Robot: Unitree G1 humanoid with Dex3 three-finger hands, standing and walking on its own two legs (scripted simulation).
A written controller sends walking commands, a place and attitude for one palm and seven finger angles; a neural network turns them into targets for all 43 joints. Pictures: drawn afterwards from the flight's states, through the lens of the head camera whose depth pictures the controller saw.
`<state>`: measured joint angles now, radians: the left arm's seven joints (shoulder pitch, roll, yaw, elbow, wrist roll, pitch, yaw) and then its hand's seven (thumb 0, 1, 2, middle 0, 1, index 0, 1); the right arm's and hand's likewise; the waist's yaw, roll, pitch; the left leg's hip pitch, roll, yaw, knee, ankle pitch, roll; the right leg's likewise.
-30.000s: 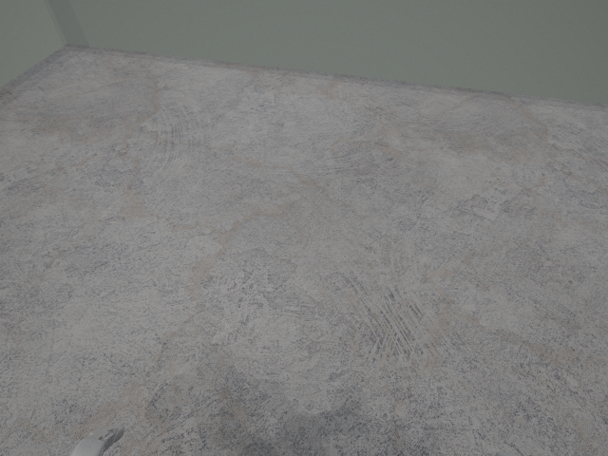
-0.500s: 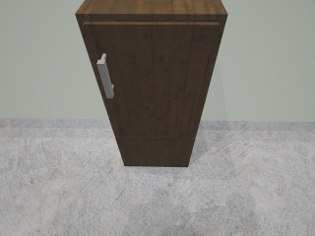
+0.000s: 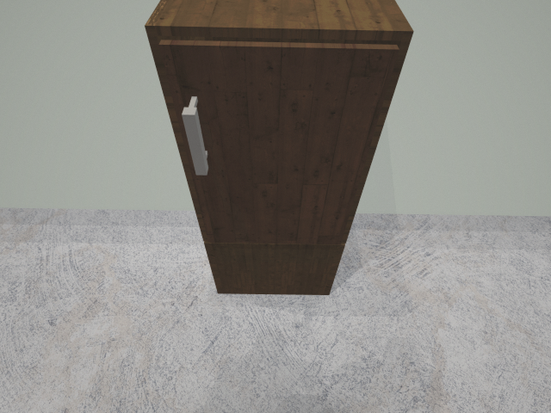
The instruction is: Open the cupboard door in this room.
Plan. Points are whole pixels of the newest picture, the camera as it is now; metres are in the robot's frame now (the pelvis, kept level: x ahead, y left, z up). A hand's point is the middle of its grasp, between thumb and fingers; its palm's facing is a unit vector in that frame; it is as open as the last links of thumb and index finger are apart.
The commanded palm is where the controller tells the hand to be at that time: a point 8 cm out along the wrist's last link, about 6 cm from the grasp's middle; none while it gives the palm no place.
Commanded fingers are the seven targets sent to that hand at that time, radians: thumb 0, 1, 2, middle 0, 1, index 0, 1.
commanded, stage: come to a stop and stand still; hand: left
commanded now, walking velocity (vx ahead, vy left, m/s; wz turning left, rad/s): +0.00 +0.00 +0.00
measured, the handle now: (198, 137) +0.59 +0.20 +0.05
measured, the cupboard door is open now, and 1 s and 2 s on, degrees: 0 0 0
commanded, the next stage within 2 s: look again from close up in 0.32 s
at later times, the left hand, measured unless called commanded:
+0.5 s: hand out of the picture +0.00 +0.20 -0.18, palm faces +0.00 -0.98 -0.22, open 7.4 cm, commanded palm none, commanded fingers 0.00 0.90 0.90 -0.20 -0.30 -0.20 -0.30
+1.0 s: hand out of the picture -0.01 +0.20 -0.18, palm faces -0.02 -0.98 -0.22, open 7.4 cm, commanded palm none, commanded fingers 0.00 0.90 0.90 -0.20 -0.30 -0.20 -0.30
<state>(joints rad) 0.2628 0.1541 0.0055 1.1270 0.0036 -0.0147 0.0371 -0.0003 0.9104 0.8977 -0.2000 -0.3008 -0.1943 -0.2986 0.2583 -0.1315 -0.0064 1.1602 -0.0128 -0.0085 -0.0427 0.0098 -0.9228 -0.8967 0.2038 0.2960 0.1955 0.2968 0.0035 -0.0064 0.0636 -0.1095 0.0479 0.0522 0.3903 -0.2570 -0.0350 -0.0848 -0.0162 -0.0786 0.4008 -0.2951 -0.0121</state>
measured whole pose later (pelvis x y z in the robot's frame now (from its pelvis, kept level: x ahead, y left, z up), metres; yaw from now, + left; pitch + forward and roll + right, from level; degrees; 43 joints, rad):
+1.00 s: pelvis -0.02 +0.02 -0.01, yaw -2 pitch +0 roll +1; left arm 0.27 0.17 -0.01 1.09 0.01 -0.01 0.03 0.00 0.91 0.90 -0.20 -0.30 -0.19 -0.30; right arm 0.27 -0.17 0.01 1.09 -0.02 -0.01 -0.02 0.01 -0.92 -0.90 0.20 0.30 0.20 0.30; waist 0.00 0.00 0.05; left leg -0.20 0.02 0.09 0.47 -0.27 0.00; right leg -0.20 -0.05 -0.03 0.52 -0.31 0.02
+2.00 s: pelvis +0.05 +0.01 -0.02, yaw +3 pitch -1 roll +0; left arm 0.23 0.20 0.03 0.99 0.02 0.03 0.05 0.00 0.91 0.90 -0.20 -0.30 -0.20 -0.30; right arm 0.12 -0.19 -0.04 0.92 -0.02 0.02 -0.01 0.01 -0.92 -0.90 0.20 0.30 0.19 0.30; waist 0.02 -0.03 0.06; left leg -0.30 0.00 0.09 0.63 -0.33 0.02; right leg -0.32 -0.08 -0.12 0.65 -0.31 0.01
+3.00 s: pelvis +0.05 +0.02 +0.00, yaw +1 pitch +0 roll +1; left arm 0.28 0.14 -0.03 1.11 0.01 -0.01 0.03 0.00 0.92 0.90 -0.20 -0.30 -0.19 -0.30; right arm 0.28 -0.16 0.02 1.11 -0.02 -0.02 -0.02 0.01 -0.92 -0.90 0.20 0.30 0.20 0.30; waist 0.00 0.02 0.01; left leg -0.18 -0.04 0.14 0.39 -0.21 0.07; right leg -0.20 -0.01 -0.03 0.46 -0.26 -0.02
